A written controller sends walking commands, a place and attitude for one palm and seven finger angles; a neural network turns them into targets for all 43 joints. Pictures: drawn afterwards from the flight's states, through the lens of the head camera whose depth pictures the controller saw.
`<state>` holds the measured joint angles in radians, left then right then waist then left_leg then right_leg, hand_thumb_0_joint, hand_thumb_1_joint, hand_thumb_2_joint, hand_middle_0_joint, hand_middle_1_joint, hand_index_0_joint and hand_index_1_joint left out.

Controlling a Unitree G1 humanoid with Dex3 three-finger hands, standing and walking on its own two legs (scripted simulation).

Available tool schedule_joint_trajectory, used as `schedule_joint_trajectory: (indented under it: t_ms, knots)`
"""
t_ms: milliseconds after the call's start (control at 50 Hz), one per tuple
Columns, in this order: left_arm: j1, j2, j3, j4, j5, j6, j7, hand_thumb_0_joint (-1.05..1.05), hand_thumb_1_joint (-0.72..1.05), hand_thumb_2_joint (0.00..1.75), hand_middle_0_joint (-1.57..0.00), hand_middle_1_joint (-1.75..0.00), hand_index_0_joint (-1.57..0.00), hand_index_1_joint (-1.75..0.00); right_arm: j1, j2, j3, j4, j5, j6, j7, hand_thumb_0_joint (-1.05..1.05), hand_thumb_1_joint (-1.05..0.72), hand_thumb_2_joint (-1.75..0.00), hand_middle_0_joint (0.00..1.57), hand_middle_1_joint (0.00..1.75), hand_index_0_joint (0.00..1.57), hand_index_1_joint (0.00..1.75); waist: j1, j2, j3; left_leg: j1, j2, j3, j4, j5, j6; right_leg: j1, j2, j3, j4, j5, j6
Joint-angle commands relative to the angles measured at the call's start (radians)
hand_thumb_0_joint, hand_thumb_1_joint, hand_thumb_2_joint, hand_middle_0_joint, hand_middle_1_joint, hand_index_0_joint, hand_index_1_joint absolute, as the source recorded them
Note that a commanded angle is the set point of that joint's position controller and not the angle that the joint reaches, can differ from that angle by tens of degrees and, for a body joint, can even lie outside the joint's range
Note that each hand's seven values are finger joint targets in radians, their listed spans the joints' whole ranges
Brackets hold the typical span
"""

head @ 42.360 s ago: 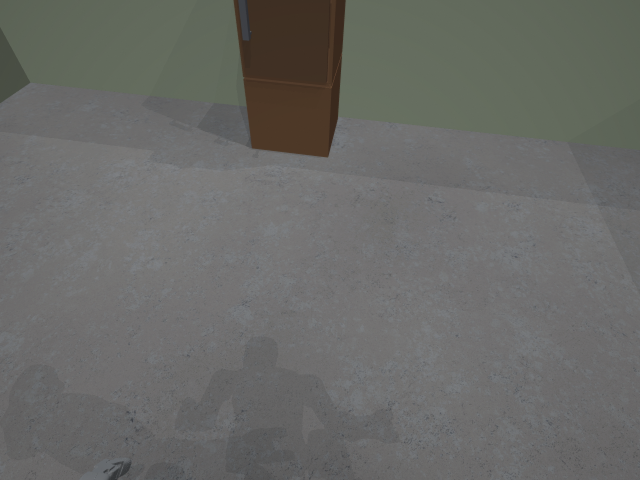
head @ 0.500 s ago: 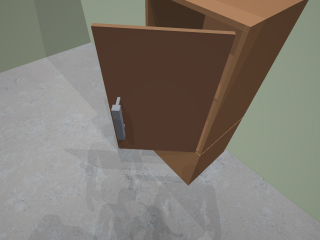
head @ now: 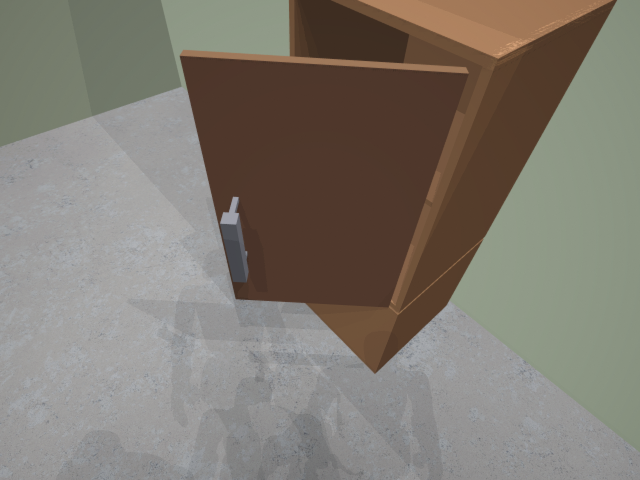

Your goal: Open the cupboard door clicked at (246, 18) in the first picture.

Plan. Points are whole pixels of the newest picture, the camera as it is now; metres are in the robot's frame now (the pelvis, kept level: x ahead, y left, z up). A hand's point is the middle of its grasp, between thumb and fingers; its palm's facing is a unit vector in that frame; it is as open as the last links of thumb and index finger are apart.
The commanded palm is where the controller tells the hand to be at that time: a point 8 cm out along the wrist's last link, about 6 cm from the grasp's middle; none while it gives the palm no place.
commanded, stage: look again from close up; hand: left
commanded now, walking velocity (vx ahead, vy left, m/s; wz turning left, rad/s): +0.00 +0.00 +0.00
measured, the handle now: (238, 240) +0.53 +0.19 -0.09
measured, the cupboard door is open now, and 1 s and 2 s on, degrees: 46 46 46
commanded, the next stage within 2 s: raise the hand with hooked fingers in 0.08 s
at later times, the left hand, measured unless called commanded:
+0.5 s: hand (190, 426) +0.18 +0.17 -0.03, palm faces +0.07 -1.00 -0.03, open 8.0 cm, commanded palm +0.11 +0.24 -0.07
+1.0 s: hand (171, 435) +0.18 +0.20 -0.08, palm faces +0.03 -1.00 -0.01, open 10.9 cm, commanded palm +0.15 +0.26 -0.07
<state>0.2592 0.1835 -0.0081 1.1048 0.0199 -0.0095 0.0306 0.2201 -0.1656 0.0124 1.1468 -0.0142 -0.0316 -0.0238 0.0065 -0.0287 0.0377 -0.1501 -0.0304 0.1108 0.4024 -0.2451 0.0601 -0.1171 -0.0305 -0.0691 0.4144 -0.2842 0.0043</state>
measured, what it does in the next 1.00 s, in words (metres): lowers itself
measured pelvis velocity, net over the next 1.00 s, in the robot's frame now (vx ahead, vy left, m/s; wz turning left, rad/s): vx -0.06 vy -0.04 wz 0.03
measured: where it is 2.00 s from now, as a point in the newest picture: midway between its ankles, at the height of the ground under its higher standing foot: outside the picture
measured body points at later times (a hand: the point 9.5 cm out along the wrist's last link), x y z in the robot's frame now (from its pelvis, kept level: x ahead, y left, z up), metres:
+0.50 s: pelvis -0.05 -0.03 -0.05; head -0.02 -0.02 +0.39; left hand +0.17 +0.22 -0.02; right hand +0.14 -0.28 -0.12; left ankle -0.01 +0.08 -0.74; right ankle -0.04 -0.12 -0.74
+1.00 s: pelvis -0.06 -0.04 -0.11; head +0.02 -0.03 +0.34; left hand +0.18 +0.26 -0.07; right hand +0.10 -0.27 -0.20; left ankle -0.02 +0.08 -0.74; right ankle -0.04 -0.12 -0.74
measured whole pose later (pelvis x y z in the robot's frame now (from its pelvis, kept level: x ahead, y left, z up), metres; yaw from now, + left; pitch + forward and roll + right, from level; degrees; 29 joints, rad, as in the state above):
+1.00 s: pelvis -0.06 -0.04 -0.11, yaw +1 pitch +17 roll -2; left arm 0.19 0.32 0.35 0.26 -0.37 -0.32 -0.44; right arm 0.24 -0.20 0.02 0.59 0.03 -0.22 -0.06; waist -0.02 0.03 -0.13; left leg -1.02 0.06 0.01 1.21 -0.49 0.01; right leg -0.95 0.02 -0.13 1.18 -0.54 -0.07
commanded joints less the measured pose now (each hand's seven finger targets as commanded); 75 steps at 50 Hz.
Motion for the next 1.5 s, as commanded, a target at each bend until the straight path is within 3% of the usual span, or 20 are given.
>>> schedule_joint_trajectory:
  t_ms: [0, 140, 160, 180, 200, 220, 240, 300, 380, 420, 480, 560, 640, 760, 860, 940, 1060, 1240, 1400, 1480]
  knots:
    - [0.054, 0.109, 0.017, -0.024, -0.006, -0.013, 0.009, 0.0, 0.9, 0.9, -0.2, -0.3, -0.2, -0.3, 0.041, -0.126, -0.017, -0.027, 0.002, -0.011, -0.009, 0.0, -0.9, -0.9, 0.2, 0.3, 0.2, 0.3, 0.002, 0.032, -0.008, 0.023, 0.15, -0.152, -0.073, 0.26, -0.006, -0.039, -0.097, 0.089, -0.058, 0.182, -0.035]
    - [0.058, 0.108, 0.017, -0.022, -0.004, -0.014, 0.009, 0.0, 0.9, 0.9, -0.2, -0.3, -0.2, -0.3, 0.042, -0.122, -0.017, -0.026, 0.004, -0.011, -0.009, 0.0, -0.9, -0.9, 0.2, 0.3, 0.2, 0.3, 0.002, 0.017, 0.008, 0.015, 0.149, -0.152, -0.079, 0.239, -0.007, -0.042, -0.098, 0.091, -0.068, 0.179, -0.036]
    - [0.123, 0.077, 0.002, -0.001, 0.008, -0.031, 0.049, 0.0, 0.9, 0.9, -0.2, -0.3, -0.2, -0.3, 0.015, -0.134, -0.016, -0.097, 0.013, -0.013, -0.003, 0.0, -0.9, -0.9, 0.2, 0.3, 0.2, 0.3, 0.005, 0.071, 0.039, -0.028, 0.161, -0.134, 0.119, 0.507, -0.037, -0.102, -0.123, 0.125, -0.03, 0.448, -0.016]
    - [-0.578, 0.363, 0.206, -1.512, -0.184, -0.223, 0.044, 0.0, 0.88, 0.89, -0.2, -0.32, -0.2, -0.32, 0.072, -0.286, -0.055, -0.435, 0.063, -0.14, -0.032, 0.0, -0.9, -0.9, 0.2, 0.3, 0.2, 0.3, -0.093, 0.237, -0.464, 0.289, 0.063, -0.176, 0.039, 0.606, -0.077, -0.062, -0.008, 0.019, 0.061, 0.45, -0.035]
    - [-0.153, 0.268, 0.148, -1.254, -0.108, -0.168, 0.064, 0.0, 0.85, 0.88, -0.2, -0.33, -0.2, -0.33, -0.018, -0.197, -0.009, -0.395, 0.051, -0.235, -0.056, 0.0, -0.9, -0.9, 0.2, 0.3, 0.2, 0.3, -0.006, 0.355, -0.446, 0.391, 0.128, -0.161, -0.014, 0.762, -0.068, -0.144, 0.022, 0.022, 0.156, 0.164, -0.05]
    - [-0.105, 0.217, 0.128, -1.13, -0.117, -0.119, 0.105, 0.0, 0.83, 0.87, -0.21, -0.34, -0.21, -0.34, -0.006, -0.186, -0.031, -0.324, 0.052, -0.25, -0.059, 0.0, -0.9, -0.9, 0.2, 0.3, 0.2, 0.3, -0.015, 0.307, -0.36, 0.244, 0.111, -0.149, 0.001, 0.668, -0.098, -0.177, 0.013, 0.009, 0.173, 0.033, -0.038]
    - [0.159, -0.051, -0.01, -0.931, -0.149, -0.042, 0.086, 0.0, 0.81, 0.86, -0.21, -0.36, -0.21, -0.36, 0.038, -0.148, -0.042, -0.322, 0.061, -0.236, -0.047, 0.0, -0.9, -0.9, 0.2, 0.3, 0.2, 0.3, -0.049, 0.156, -0.202, 0.161, 0.123, -0.162, -0.011, 0.565, -0.085, -0.247, 0.017, -0.015, 0.16, -0.007, -0.024]
    - [-0.045, 0.084, 0.14, -0.956, -0.182, -0.197, 0.013, 0.0, 0.74, 0.83, -0.21, -0.4, -0.21, -0.4, -0.021, -0.241, -0.073, -0.452, 0.035, -0.241, -0.035, 0.0, -0.9, -0.9, 0.2, 0.3, 0.2, 0.3, -0.071, -0.086, -0.002, -0.151, 0.063, -0.173, 0.139, 0.117, -0.051, -0.369, 0.019, -0.038, 0.108, 0.026, -0.021]
    - [0.269, 0.005, 0.205, -0.726, -0.248, -0.461, -0.182, 0.0, 0.64, 0.79, -0.22, -0.47, -0.22, -0.47, -0.093, -0.219, -0.092, -0.557, 0.014, -0.235, 0.0, 0.0, -0.9, -0.9, 0.2, 0.3, 0.2, 0.3, 0.04, -0.267, -0.101, -0.452, 0.028, -0.131, 0.355, 0.016, -0.067, -0.539, 0.039, -0.044, 0.347, -0.022, -0.031]
    - [0.319, 0.06, 0.264, -0.713, -0.28, -0.582, -0.315, 0.0, 0.6, 0.77, -0.22, -0.5, -0.22, -0.5, -0.108, -0.219, -0.107, -0.61, 0.022, -0.241, 0.029, 0.0, -0.9, -0.9, 0.2, 0.3, 0.2, 0.3, 0.083, -0.126, -0.201, -0.515, 0.009, -0.109, 0.441, 0.034, -0.079, -0.533, 0.028, -0.001, 0.442, 0.042, -0.047]
    - [0.202, 0.169, 0.335, -0.75, -0.316, -0.665, -0.458, 0.0, 0.53, 0.74, -0.23, -0.54, -0.23, -0.54, -0.128, -0.228, -0.11, -0.691, 0.039, -0.247, 0.039, 0.0, -0.9, -0.9, 0.2, 0.3, 0.2, 0.3, 0.067, 0.026, -0.314, -0.612, 0.0, -0.083, 0.573, -0.013, -0.07, -0.599, 0.017, 0.068, 0.527, -0.009, -0.046]
    - [-0.119, 0.261, 0.386, -1.042, -0.381, -0.664, -0.451, 0.0, 0.43, 0.7, -0.23, -0.6, -0.23, -0.6, -0.136, -0.214, -0.096, -0.776, 0.047, -0.247, 0.001, 0.0, -0.9, -0.9, 0.2, 0.3, 0.2, 0.3, 0.03, 0.082, -0.365, -0.754, 0.013, -0.086, 0.678, -0.236, -0.044, -0.666, 0.001, 0.221, 0.462, -0.435, -0.022]
    - [-0.265, 0.308, 0.371, -1.345, -0.381, -0.74, -0.393, 0.0, 0.34, 0.66, -0.24, -0.66, -0.24, -0.66, -0.078, -0.205, -0.082, -0.74, 0.032, -0.264, -0.05, 0.0, -0.9, -0.9, 0.2, 0.3, 0.2, 0.3, -0.03, 0.165, -0.463, -0.704, 0.045, -0.114, 0.747, -0.209, -0.02, -0.706, 0.024, 0.227, 0.492, -0.419, -0.031]
    - [-0.154, 0.285, 0.289, -1.07, -0.364, -0.546, -0.499, 0.0, 0.2, 0.6, -0.25, -0.75, -0.25, -0.75, -0.047, -0.228, -0.057, -0.668, 0.056, -0.272, -0.08, 0.0, -0.9, -0.9, 0.2, 0.3, 0.2, 0.3, -0.076, 0.087, -0.327, -0.818, 0.054, -0.138, 0.767, -0.199, -0.015, -0.732, 0.029, 0.213, 0.469, -0.363, -0.011]
    - [-0.083, 0.363, 0.466, -0.972, -0.432, -0.319, -0.523, 0.0, 0.08, 0.55, -0.26, -0.82, -0.26, -0.82, -0.064, -0.223, -0.053, -0.722, 0.064, -0.238, -0.077, 0.0, -0.9, -0.9, 0.2, 0.3, 0.2, 0.3, 0.021, 0.008, -0.442, -0.823, 0.039, -0.144, 0.733, -0.095, -0.024, -0.53, -0.012, 0.227, 0.458, -0.188, 0.015]
    - [-0.06, 0.34, 0.524, -1.095, -0.438, -0.41, -0.437, 0.0, -0.01, 0.51, -0.27, -0.88, -0.27, -0.88, -0.043, -0.185, -0.063, -0.721, 0.045, -0.243, -0.048, 0.0, -0.9, -0.9, 0.2, 0.3, 0.2, 0.3, 0.055, 0.048, -0.545, -0.746, 0.049, -0.149, 0.699, 0.043, -0.034, -0.489, 0.009, 0.161, 0.559, 0.09, 0.01]
    - [-0.098, 0.244, 0.381, -0.985, -0.372, -0.532, -0.443, 0.0, -0.15, 0.45, -0.27, -0.98, -0.27, -0.98, -0.007, -0.221, -0.084, -0.67, 0.04, -0.244, -0.029, 0.0, -0.9, -0.9, 0.2, 0.3, 0.2, 0.3, -0.024, 0.037, -0.413, -0.713, 0.049, -0.153, 0.694, -0.017, -0.027, -0.733, 0.05, 0.065, 0.61, -0.053, -0.016]
    - [-0.182, 0.379, 0.479, -1.14, -0.412, -0.525, -0.477, 0.0, -0.36, 0.36, -0.29, -1.11, -0.29, -1.11, 0.014, -0.251, -0.077, -0.715, 0.045, -0.246, -0.048, 0.0, -0.9, -0.9, 0.2, 0.3, 0.2, 0.3, 0.022, 0.178, -0.554, -0.518, 0.057, -0.192, 0.625, 0.052, -0.045, -0.757, 0.062, 0.011, 0.636, -0.059, -0.042]
    - [-0.202, 0.318, 0.416, -0.959, -0.378, -0.449, -0.467, 0.0, -0.5, 0.3, -0.3, -1.2, -0.3, -1.2, 0.016, -0.27, -0.068, -0.726, 0.048, -0.208, -0.036, 0.0, -0.9, -0.9, 0.2, 0.3, 0.2, 0.3, -0.023, 0.147, -0.401, -0.584, 0.061, -0.224, 0.582, -0.098, -0.062, -0.842, 0.067, -0.021, 0.625, -0.144, -0.036]
    - [-0.286, 0.357, 0.431, -0.97, -0.382, -0.424, -0.513, 0.0, -0.5, 0.3, -0.3, -1.2, -0.3, -1.2, 0.028, -0.281, -0.067, -0.741, 0.053, -0.206, -0.045, 0.0, -0.9, -0.9, 0.2, 0.3, 0.2, 0.3, -0.023, 0.15, -0.45, -0.527, 0.064, -0.239, 0.575, -0.072, -0.067, -0.838, 0.068, -0.02, 0.619, -0.133, -0.039]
